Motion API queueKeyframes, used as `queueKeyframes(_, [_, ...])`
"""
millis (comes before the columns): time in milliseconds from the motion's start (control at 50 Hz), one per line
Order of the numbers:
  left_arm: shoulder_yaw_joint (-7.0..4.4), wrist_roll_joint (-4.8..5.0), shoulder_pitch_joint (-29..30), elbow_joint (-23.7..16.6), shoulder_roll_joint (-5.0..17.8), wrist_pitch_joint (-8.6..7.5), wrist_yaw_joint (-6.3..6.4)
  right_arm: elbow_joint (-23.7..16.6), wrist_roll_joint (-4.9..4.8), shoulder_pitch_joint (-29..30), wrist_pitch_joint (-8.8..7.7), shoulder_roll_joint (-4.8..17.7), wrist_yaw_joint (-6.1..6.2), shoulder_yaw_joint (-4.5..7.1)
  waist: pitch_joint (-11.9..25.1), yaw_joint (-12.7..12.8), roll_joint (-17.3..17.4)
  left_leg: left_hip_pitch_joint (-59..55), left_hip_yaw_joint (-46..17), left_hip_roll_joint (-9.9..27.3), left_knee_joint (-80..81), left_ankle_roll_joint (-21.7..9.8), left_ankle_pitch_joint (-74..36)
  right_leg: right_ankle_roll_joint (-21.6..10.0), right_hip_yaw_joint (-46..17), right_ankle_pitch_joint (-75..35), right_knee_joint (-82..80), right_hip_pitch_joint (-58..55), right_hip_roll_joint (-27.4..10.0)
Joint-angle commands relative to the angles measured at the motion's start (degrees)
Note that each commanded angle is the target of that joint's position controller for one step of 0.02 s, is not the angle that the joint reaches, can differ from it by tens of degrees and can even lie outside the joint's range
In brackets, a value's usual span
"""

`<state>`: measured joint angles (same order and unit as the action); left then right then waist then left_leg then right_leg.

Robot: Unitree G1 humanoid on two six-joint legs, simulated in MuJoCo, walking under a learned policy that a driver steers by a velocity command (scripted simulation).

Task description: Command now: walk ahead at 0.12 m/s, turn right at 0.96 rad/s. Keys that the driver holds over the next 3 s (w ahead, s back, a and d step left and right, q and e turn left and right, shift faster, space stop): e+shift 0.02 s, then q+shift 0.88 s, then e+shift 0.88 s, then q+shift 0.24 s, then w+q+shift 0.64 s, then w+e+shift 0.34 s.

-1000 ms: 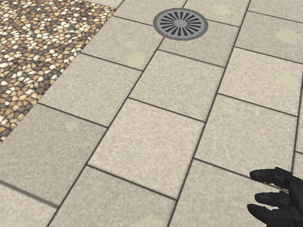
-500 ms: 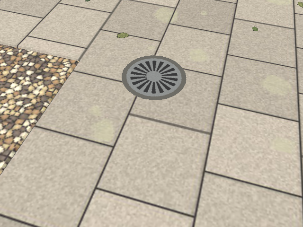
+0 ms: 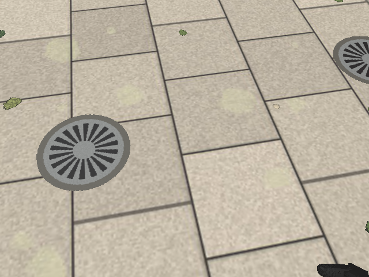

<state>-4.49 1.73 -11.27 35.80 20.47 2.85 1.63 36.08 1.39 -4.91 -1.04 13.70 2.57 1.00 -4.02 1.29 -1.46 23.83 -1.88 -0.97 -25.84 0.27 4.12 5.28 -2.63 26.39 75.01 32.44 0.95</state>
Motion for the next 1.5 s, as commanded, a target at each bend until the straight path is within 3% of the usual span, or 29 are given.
queueKeyframes(20, [-0.1,-0.35,-2.7,-4.9,0.2,-0.38,0.1,-1.8,0.15,-0.6,-0.33,9.0,0.45,3.52,10.1,-0.1,7.7,-12.7,-8.6,14.1,8.6,-13.2,-18.3,0.2,1.1,-2.5,-7.8,2.7,-4.0])
queueKeyframes(80, [1.03,-1.28,-2.3,-4.6,-1.0,-1.2,-0.32,-0.2,-0.64,-0.6,-0.24,9.8,-0.37,3.81,14.7,0.2,6.9,-10.6,-7.1,14.7,7.7,-15.2,-24.0,-1.6,0.5,-4.8,-19.5,-7.5,-3.0])
queueKeyframes(180, [1.64,-2.48,-2.9,-2.0,-1.9,-1.05,-1.11,2.6,-2.59,-1.1,-0.3,7.5,-3.07,2.48,11.6,1.9,8.0,-3.5,-6.6,10.7,4.8,-11.0,-4.5,-5.1,2.5,-18.5,-48.7,-25.5,0.1])
queueKeyframes(200, [1.1,-2.78,-2.4,-2.7,0.5,-1.03,-0.87,3.7,-2.64,-4.4,-0.51,6.8,-3.44,2.18,10.8,1.3,7.5,0.7,-7.1,8.4,3.5,-6.9,3.4,-6.7,0.5,-19.9,-51.7,-31.2,-1.9])
queueKeyframes(220, [0.05,-3.72,-3.5,-4.1,5.9,-0.65,-0.13,3.2,-1.36,-6.4,-0.66,5.3,-3.99,1.68,12.4,0.3,-1.7,5.7,-4.1,3.6,-6.1,-2.0,20.1,-10.6,-10.9,-29.2,-52.0,-36.3,-14.4])
queueKeyframes(240, [-1.67,-4.62,-0.9,-3.7,10.4,-0.11,0.07,1.8,-2.53,-7.1,-0.79,6.6,-3.45,2.56,11.5,-0.3,-14.5,9.5,2.7,-0.5,-16.4,0.8,28.8,-19.2,-16.3,-26.7,-55.6,-27.0,-25.0])
queueKeyframes(260, [-1.57,-4.96,0.1,-4.3,8.4,-0.76,0.21,1.9,-2.91,-4.8,-0.26,12.3,-2.7,4.31,8.6,2.1,-11.4,8.5,0.7,1.3,-28.8,2.4,29.4,-21.9,-16.1,-24.2,-57.8,-21.3,-23.9])
queueKeyframes(360, [0.27,-2.87,9.5,-4.1,0.3,-2.75,1.14,3.4,-2.85,-10.9,4.1,9.0,-0.09,5.61,5.4,-3.0,-7.2,13.0,0.7,3.7,-43.5,5.6,19.2,-16.5,-1.4,-30.0,-56.7,-20.3,-18.2])
queueKeyframes(440, [-1.33,-2.29,7.3,-2.3,2.2,-2.18,1.69,-1.3,-2.7,-5.6,3.84,5.0,-2.46,3.95,8.7,-0.3,-7.4,6.9,3.3,6.0,-25.5,4.5,16.5,-16.0,3.1,-32.7,-53.7,-25.0,-19.2])
queueKeyframes(540, [-2.65,-0.07,6.4,-0.1,3.1,-2.51,0.64,-1.6,-2.88,-11.8,4.2,7.7,-4.02,5.68,9.6,-3.2,-5.8,-6.8,8.3,2.0,-6.9,-1.1,7.4,-11.1,7.7,-30.7,-44.3,-22.5,-20.1])
queueKeyframes(560, [-2.45,-0.53,3.1,1.2,1.1,-2.62,0.06,-0.9,-2.38,-14.5,4.12,10.8,-3.1,7.06,8.9,-3.6,2.2,-13.4,2.8,2.4,-0.3,-4.1,-5.2,-6.8,11.7,-21.4,-34.5,-16.5,-15.5])
queueKeyframes(580, [-1.46,-3.19,4.8,-2.3,-2.2,-2.73,-0.39,-2.0,-1.94,-16.5,3.77,20.9,-1.77,9.62,7.9,-2.3,23.9,-24.4,-22.3,17.8,1.5,-13.6,-32.7,0.0,15.0,8.5,-13.7,4.5,-5.8])
queueKeyframes(600, [-1.31,-3.44,12.6,-4.7,-1.2,-3.25,-0.04,-3.4,0.42,-17.4,2.18,20.1,-2.46,8.91,14.4,-6.7,19.3,-25.1,-32.2,22.5,4.2,-22.7,-30.2,0.1,1.7,15.2,-2.7,11.0,-0.4])
queueKeyframes(620, [-1.73,-2.26,14.6,-4.7,0.4,-3.4,0.22,-3.3,0.53,-15.7,0.94,18.5,-2.85,8.42,14.1,-6.7,11.7,-25.5,-28.3,20.5,5.3,-21.1,-22.8,-1.6,-1.8,11.2,-0.1,12.5,-1.2])
queueKeyframes(660, [-2.14,-2.31,12.5,-2.8,0.9,-3.47,1.28,-4.0,-2.51,-9.0,0.77,14.4,-1.79,7.28,10.7,-2.9,5.7,-22.1,-22.3,15.6,4.7,-15.0,-14.9,-3.0,-3.6,1.4,-4.3,12.7,-2.7])
queueKeyframes(720, [-2.49,-2.38,9.3,-1.5,0.7,-3.56,0.95,-5.7,-2.62,-4.5,2.18,12.3,-0.35,6.38,11.1,-0.3,7.8,-16.8,-19.1,11.1,5.1,-12.5,-12.5,-2.3,-3.0,-6.3,-8.9,6.7,-0.3])
queueKeyframes(900, [-1.91,-1.65,10.0,-0.3,0.2,-4.41,-0.28,-7.3,-2.51,-3.2,3.64,14.7,0.03,7.45,9.8,-1.8,10.5,-12.1,-28.0,7.3,3.9,-11.2,1.3,-1.0,-5.4,-9.2,-31.5,-1.7,4.0])
queueKeyframes(980, [-1.41,-1.92,6.5,0.9,1.1,-4.98,-1.41,-6.9,-1.53,-1.9,3.74,11.2,-0.92,5.26,13.2,-3.0,11.6,-12.9,-26.0,8.9,-1.0,-11.3,-9.3,-2.4,-2.5,-9.5,-35.8,-10.0,0.3])
queueKeyframes(1020, [-0.26,-2.38,4.8,1.2,-1.8,-5.5,-2.36,-6.0,-1.15,-1.0,3.51,6.6,-1.32,3.02,12.5,-0.9,9.6,-9.2,-23.6,6.8,-1.5,-9.0,-4.8,-4.3,-1.7,-18.9,-48.4,-20.1,-1.3])
queueKeyframes(1040, [0.41,-3.48,5.9,0.9,-2.4,-5.57,-2.7,-4.1,-0.22,-4.8,3.06,3.7,-1.51,2.06,11.7,-2.4,5.8,-8.4,-20.4,3.7,-2.5,-5.9,4.5,-5.8,-6.5,-25.6,-53.3,-23.6,-4.2])
queueKeyframes(1080, [0.49,-4.19,11.1,-0.7,1.1,-5.43,-2.24,-3.7,1.04,-8.9,2.08,7.1,-1.4,3.24,6.0,-9.0,-9.8,-10.7,-9.9,-2.3,-6.4,0.2,18.9,-15.9,-20.9,-25.5,-57.3,-12.9,-13.7])
queueKeyframes(1120, [-0.58,-2.12,8.6,-0.9,3.4,-4.8,-2.06,-4.2,0.28,-1.0,1.59,10.6,-0.78,4.39,3.6,-3.9,-7.6,-12.5,-7.3,-2.1,-4.9,0.6,13.4,-13.7,-21.0,-13.1,-58.5,-10.6,-9.6])
queueKeyframes(1160, [-2.15,-0.71,5.9,-1.2,8.0,-4.19,-1.37,-4.6,-0.1,-0.1,1.59,8.8,-0.61,4.56,3.4,-2.8,-8.2,-9.2,-4.6,-3.3,-6.5,0.6,15.0,-13.8,-24.2,-11.3,-57.7,-13.6,-9.4])
queueKeyframes(1260, [-3.08,0.04,3.1,-2.7,6.2,-2.28,0.1,-2.6,-1.81,-2.2,-0.18,5.5,-1.37,4.81,8.9,-1.7,-9.2,-4.6,-4.0,-4.7,-5.8,0.9,19.6,-16.1,-29.6,-27.3,-52.6,-24.2,-8.9])
queueKeyframes(1320, [-3.07,0.9,6.0,-4.6,4.7,-0.81,0.36,0.0,-2.12,-7.1,-0.58,6.9,-1.9,5.78,12.8,-3.6,-6.4,-17.6,-5.4,-0.2,4.3,-0.8,7.6,-12.4,-26.0,-26.8,-47.0,-17.8,-4.7])
queueKeyframes(1360, [-2.58,0.85,3.0,-6.0,3.2,-1.07,-0.18,-0.3,0.56,-4.2,-0.04,12.5,-1.84,7.06,8.9,-0.1,17.1,-23.8,-23.3,18.7,7.9,-12.9,-15.6,-5.5,-8.6,3.5,-29.9,1.9,6.4])
queueKeyframes(1380, [-3.96,-0.34,0.5,-4.5,7.0,-1.32,-0.63,-1.9,0.93,-1.7,-0.24,9.7,-1.44,6.23,8.5,0.3,12.5,-22.9,-23.2,24.1,6.6,-16.4,-24.3,-2.9,-7.4,8.5,-15.9,4.6,2.5])
queueKeyframes(1420, [-4.33,-0.03,-0.8,-2.6,6.8,-0.5,-1.07,-2.8,-0.45,1.5,0.02,7.6,-0.3,5.4,7.2,1.6,4.9,-20.8,-13.3,18.8,4.8,-13.1,-21.9,-0.9,-5.2,2.4,-7.4,5.0,-0.1])
queueKeyframes(1500, [-1.92,0.57,5.1,-5.6,1.9,-0.09,-2.32,-1.3,-0.46,-3.0,1.04,10.0,0.72,5.7,4.8,-3.0,7.9,-24.1,-3.3,15.1,5.3,-12.4,-24.6,1.2,1.0,-5.9,-11.5,9.5,-3.5])
